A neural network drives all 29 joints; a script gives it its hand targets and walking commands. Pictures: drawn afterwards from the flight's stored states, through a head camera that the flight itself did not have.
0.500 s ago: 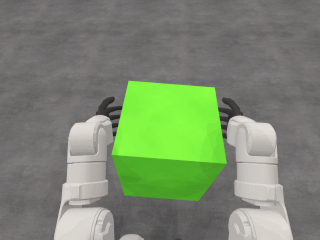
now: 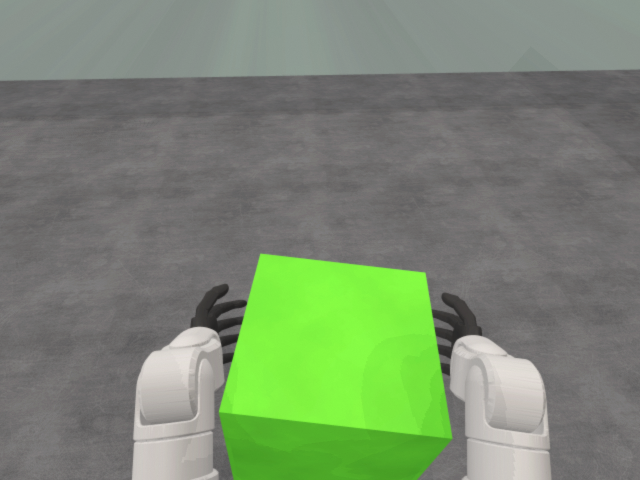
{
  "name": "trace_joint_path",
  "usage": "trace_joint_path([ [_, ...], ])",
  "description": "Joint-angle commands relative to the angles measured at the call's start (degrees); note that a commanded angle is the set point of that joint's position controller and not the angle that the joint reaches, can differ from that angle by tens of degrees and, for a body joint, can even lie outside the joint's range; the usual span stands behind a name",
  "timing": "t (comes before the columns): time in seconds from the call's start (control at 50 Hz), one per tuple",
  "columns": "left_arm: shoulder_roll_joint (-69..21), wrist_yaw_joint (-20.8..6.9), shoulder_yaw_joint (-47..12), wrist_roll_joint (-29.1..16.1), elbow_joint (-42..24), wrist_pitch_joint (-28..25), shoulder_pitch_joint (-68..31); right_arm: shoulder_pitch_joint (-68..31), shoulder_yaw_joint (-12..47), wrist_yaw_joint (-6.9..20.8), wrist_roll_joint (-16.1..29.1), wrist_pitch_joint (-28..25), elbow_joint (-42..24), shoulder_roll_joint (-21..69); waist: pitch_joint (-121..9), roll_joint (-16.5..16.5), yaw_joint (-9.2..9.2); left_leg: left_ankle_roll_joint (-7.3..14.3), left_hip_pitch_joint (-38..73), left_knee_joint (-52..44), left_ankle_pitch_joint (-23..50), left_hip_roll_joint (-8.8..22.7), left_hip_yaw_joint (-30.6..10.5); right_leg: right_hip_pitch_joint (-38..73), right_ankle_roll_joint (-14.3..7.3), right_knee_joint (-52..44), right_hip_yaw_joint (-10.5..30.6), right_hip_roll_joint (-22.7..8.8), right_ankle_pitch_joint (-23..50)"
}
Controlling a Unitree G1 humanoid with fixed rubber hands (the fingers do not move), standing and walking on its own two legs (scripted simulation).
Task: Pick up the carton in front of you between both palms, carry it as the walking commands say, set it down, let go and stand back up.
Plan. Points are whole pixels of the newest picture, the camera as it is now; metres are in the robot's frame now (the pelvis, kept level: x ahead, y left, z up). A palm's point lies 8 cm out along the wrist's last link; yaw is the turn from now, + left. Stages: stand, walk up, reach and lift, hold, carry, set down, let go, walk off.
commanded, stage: carry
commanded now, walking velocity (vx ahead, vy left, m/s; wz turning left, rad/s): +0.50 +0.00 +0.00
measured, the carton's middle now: (328, 384) +0.28 +0.00 -0.01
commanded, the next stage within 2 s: none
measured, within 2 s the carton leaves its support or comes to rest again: neither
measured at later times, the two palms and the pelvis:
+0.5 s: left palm (259, 196) +0.56 +0.11 +0.08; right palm (431, 194) +0.59 -0.19 +0.07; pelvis +0.31 -0.06 +0.00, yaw +4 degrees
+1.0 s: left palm (252, 109) +0.89 +0.16 +0.07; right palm (382, 109) +0.89 -0.14 +0.08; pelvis +0.62 +0.01 +0.00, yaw +1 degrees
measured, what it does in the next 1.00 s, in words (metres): walks ahead: right foot, then left foot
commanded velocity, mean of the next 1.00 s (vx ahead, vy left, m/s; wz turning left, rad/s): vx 0.44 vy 0.00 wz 0.00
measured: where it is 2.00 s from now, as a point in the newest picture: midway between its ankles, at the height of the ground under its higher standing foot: (318, 348)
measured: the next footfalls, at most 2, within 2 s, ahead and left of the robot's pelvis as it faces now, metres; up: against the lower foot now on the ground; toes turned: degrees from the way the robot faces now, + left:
right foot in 0.32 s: +0.40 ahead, -0.14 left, +0.00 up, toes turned -8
left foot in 0.82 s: +0.68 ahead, +0.10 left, +0.00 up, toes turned +14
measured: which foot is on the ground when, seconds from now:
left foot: down 0.00-0.36, up 0.38-0.80, down 0.82-1.00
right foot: up 0.00-0.30, down 0.32-0.84, up 0.86-1.00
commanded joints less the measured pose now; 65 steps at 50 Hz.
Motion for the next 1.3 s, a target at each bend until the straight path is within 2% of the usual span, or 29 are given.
trace_joint_path([
  [0.0, -58.8, -13.7, -42.9, -23.7, -3.9, -0.7, -25.6, -30.9, 43.2, 16.7, 27.4, -1.2, -8.0, 58.3, -16.6, 6.0, 0.93, 3.4, 16.9, -12.1, 4.7, 16.6, -16.9, -7.0, 1.3, -8.7, 0.3, -3.0, 2.6],
  [0.1, -54.9, -13.0, -44.1, -24.2, -8.4, -0.1, -22.5, -25.6, 43.1, 16.8, 27.2, -0.5, -10.4, 53.2, -11.9, 7.0, 0.78, 2.6, 18.6, -12.4, 12.9, 14.2, -10.4, -9.3, 2.5, -21.9, -3.7, -3.2, 12.3],
  [0.22, -50.5, -13.7, -44.2, -25.4, -8.4, 2.2, -22.1, -22.1, 41.1, 15.9, 24.7, 1.1, -9.2, 48.9, -5.8, 8.4, 0.63, 0.7, 20.8, -9.4, 21.3, 13.3, -6.0, -7.1, 0.4, -30.9, -6.8, -1.5, 18.2],
  [0.28, -49.1, -13.9, -43.2, -25.5, -6.5, 2.8, -22.2, -24.0, 41.2, 15.6, 24.5, 1.8, -8.6, 47.7, -9.2, 7.6, 1.92, -1.7, 17.4, 4.2, 32.2, 11.5, -1.5, 9.7, -1.0, -35.8, -11.6, 2.8, 15.1],
  [0.3, -48.7, -13.9, -42.6, -25.2, -5.6, 2.8, -22.0, -24.4, 41.4, 15.6, 24.6, 2.0, -8.3, 47.1, -13.4, 4.8, 2.57, -3.6, 10.9, 14.7, 27.6, 9.6, 0.6, 21.9, -1.3, -35.2, -10.2, 1.5, 12.4],
  [0.32, -48.3, -13.9, -41.9, -24.2, -4.4, 2.7, -21.1, -25.8, 41.8, 15.7, 25.0, 2.3, -8.7, 47.0, -17.8, -4.8, 3.48, -5.9, -1.7, 30.4, 12.6, 5.8, 0.9, 32.4, -5.7, -39.5, 10.8, -11.4, 4.3],
  [0.34, -48.9, -13.9, -41.1, -24.1, -2.4, 2.2, -21.5, -27.8, 42.4, 15.8, 25.7, 2.7, -9.3, 48.4, -20.7, -20.8, 3.63, -7.1, -17.9, 45.2, -13.3, -1.9, -2.8, 42.5, -13.1, -46.1, 32.2, -21.5, 6.0],
  [0.36, -50.6, -14.1, -41.2, -25.0, -2.9, 2.0, -21.1, -28.2, 42.7, 16.0, 26.0, 2.2, -8.5, 50.1, -20.0, -15.9, 3.39, -5.5, -22.3, 52.8, -18.1, 0.9, -10.0, 41.2, -13.5, -46.2, 30.8, -21.9, 13.3],
  [0.4, -55.1, -14.4, -42.5, -25.8, -4.8, 1.0, -23.4, -28.8, 43.1, 16.4, 26.7, 0.9, -8.2, 53.7, -18.0, -4.1, 2.83, -4.0, -22.2, 51.6, -13.1, 6.5, -11.9, 33.1, -9.9, -45.2, 20.0, -19.0, 16.6],
  [0.42, -56.7, -14.6, -43.1, -26.2, -5.4, 0.4, -24.5, -28.8, 43.4, 16.4, 26.7, 0.2, -8.5, 54.9, -17.1, -2.7, 2.34, -4.0, -20.8, 46.7, -9.9, 8.3, -12.4, 29.2, -8.0, -46.8, 16.1, -17.7, 14.6],
  [0.46, -58.1, -15.0, -43.9, -26.7, -6.1, -0.5, -24.4, -28.1, 44.2, 16.0, 26.2, -0.9, -9.2, 55.7, -16.5, -5.0, 2.22, -4.9, -17.9, 40.3, -6.2, 8.0, -10.2, 24.9, -6.6, -49.8, 10.2, -15.8, 9.3],
  [0.54, -56.4, -15.4, -44.2, -26.8, -7.7, -1.0, -21.4, -24.4, 44.7, 15.2, 25.0, -1.8, -10.3, 56.1, -13.7, -7.3, 2.42, -7.1, -18.8, 26.3, -1.8, 8.0, -6.9, 24.7, -7.7, -53.5, 4.5, -14.5, 8.0],
  [0.72, -48.8, -14.2, -42.6, -25.0, -8.7, 1.8, -19.1, -23.4, 43.3, 15.0, 25.3, 1.4, -11.8, 48.7, -6.4, -8.4, 2.95, -5.3, -15.8, 7.0, 6.8, 4.9, -0.8, 30.1, -5.5, -48.8, -2.6, -12.0, 23.3],
  [0.78, -48.1, -13.9, -42.7, -24.7, -7.6, 2.6, -20.4, -23.0, 42.0, 15.3, 25.1, 2.2, -9.8, 47.8, -9.5, -6.1, 1.64, -4.1, 0.6, 1.8, 3.1, 1.1, 4.5, 26.1, -2.7, -34.1, -7.8, -9.1, 32.5],
  [0.8, -47.6, -13.9, -42.8, -24.7, -7.5, 2.9, -20.8, -22.4, 41.2, 15.5, 24.9, 2.3, -8.6, 47.5, -14.0, -2.7, 0.62, -3.5, 14.2, 2.9, 0.4, 3.7, 0.9, 18.1, -0.7, -23.4, -9.5, -7.5, 29.4],
  [0.82, -47.8, -13.9, -43.4, -25.3, -8.7, 3.4, -22.8, -22.2, 40.5, 15.6, 24.1, 1.9, -7.1, 47.1, -18.7, 10.9, -0.04, 2.8, 26.2, -2.0, -5.5, 17.9, -24.0, 2.9, 2.4, -5.6, -9.1, -2.2, 16.3],
  [0.84, -48.6, -14.1, -44.0, -25.6, -8.6, 3.6, -24.6, -22.1, 40.0, 15.6, 24.1, 1.4, -5.5, 48.5, -19.2, 20.4, -0.12, 8.1, 33.4, -8.0, 0.2, 24.4, -39.8, -11.9, 3.0, 5.5, -5.0, 3.7, -6.8],
  [0.86, -50.6, -14.2, -44.6, -25.8, -8.0, 3.2, -25.1, -23.2, 40.6, 15.7, 25.0, 1.1, -7.1, 50.0, -18.0, 15.4, 0.08, 8.6, 32.6, -6.4, 6.6, 24.9, -36.3, -16.2, 1.3, 12.5, 0.8, 0.2, -8.3],
  [0.88, -52.0, -14.4, -44.6, -26.3, -8.3, 2.5, -25.5, -24.3, 41.4, 15.8, 25.7, 0.7, -8.0, 52.2, -18.5, 10.1, 0.05, 7.5, 29.7, -5.0, 10.9, 23.4, -31.3, -16.5, 0.1, 13.8, 2.6, -2.1, -6.5],
  [0.9, -53.7, -14.4, -44.9, -26.7, -8.7, 1.8, -26.1, -26.0, 42.0, 16.0, 26.2, 0.1, -9.2, 54.0, -17.0, 4.3, 0.47, 5.2, 25.0, -5.2, 15.2, 22.4, -26.1, -15.0, -0.3, 10.4, 3.3, -4.2, -3.3],
  [0.92, -54.5, -14.3, -45.2, -26.6, -9.0, 1.2, -25.8, -27.3, 42.6, 16.1, 26.8, -0.4, -10.5, 55.2, -16.2, 2.7, 0.98, 3.2, 20.3, -6.5, 16.4, 21.2, -21.1, -12.0, -0.2, 5.1, 3.4, -5.3, -0.4],
  [0.98, -56.3, -13.5, -45.2, -25.7, -9.4, 0.0, -23.0, -26.7, 43.2, 16.3, 27.8, -1.0, -12.6, 55.2, -16.4, 6.9, 1.39, 1.7, 16.3, -7.1, 23.6, 17.9, -11.0, -5.7, 1.1, -7.5, -0.8, -3.2, 1.8],
  [1.08, -54.0, -12.3, -45.4, -24.6, -11.9, -0.1, -20.3, -22.8, 43.0, 16.5, 27.3, -0.7, -14.5, 51.9, -15.8, 10.2, 0.85, 0.1, 17.6, -2.7, 37.9, 14.5, -2.3, -0.1, 1.7, -26.1, -5.9, 0.7, 12.9],
  [1.16, -51.1, -13.1, -44.6, -24.8, -10.6, 1.5, -18.9, -20.7, 42.0, 16.1, 25.2, 0.5, -12.3, 49.4, -13.7, 6.4, 1.70, -4.1, 13.1, 5.4, 25.5, 11.2, 0.8, 13.9, 2.1, -42.0, -8.5, 0.2, 30.9],
  [1.18, -50.2, -13.6, -44.1, -24.7, -10.0, 2.0, -19.2, -20.5, 41.9, 16.0, 24.6, 0.7, -11.3, 48.7, -13.7, 5.1, 1.85, -6.0, 8.5, 8.3, 19.9, 10.7, 0.0, 21.0, 1.7, -41.8, -5.7, -3.3, 37.0],
  [1.2, -49.4, -13.9, -43.2, -24.3, -8.5, 2.3, -19.8, -21.5, 42.1, 15.9, 24.3, 1.1, -10.9, 48.0, -16.3, -2.3, 1.68, -8.3, 2.6, 13.6, 3.4, 8.3, -1.0, 29.3, -0.8, -36.1, 2.8, -11.8, 60.7],
  [1.22, -49.7, -14.2, -42.6, -23.7, -5.5, 2.3, -18.6, -22.8, 42.6, 15.8, 24.7, 1.9, -10.8, 48.1, -19.7, -9.3, 2.16, -9.2, -3.5, 15.4, -11.7, 6.4, -3.8, 36.8, -7.1, -34.4, 9.0, -17.7, 68.1],
  [1.24, -50.9, -14.4, -42.0, -23.9, -3.7, 2.0, -16.8, -23.6, 42.9, 15.9, 25.1, 2.1, -11.0, 48.4, -20.0, -12.3, 2.35, -9.1, -4.4, 15.8, -19.6, 5.7, -5.3, 35.6, -9.3, -37.0, 11.8, -18.7, 64.0],
  [1.28, -53.7, -14.7, -41.8, -24.5, -4.2, 1.3, -18.7, -26.2, 43.9, 16.2, 25.8, 1.5, -11.2, 51.0, -19.7, -9.6, 1.84, -8.1, -1.6, 7.3, -20.5, 5.9, -7.1, 33.2, -7.7, -38.8, 9.1, -16.2, 54.5],
])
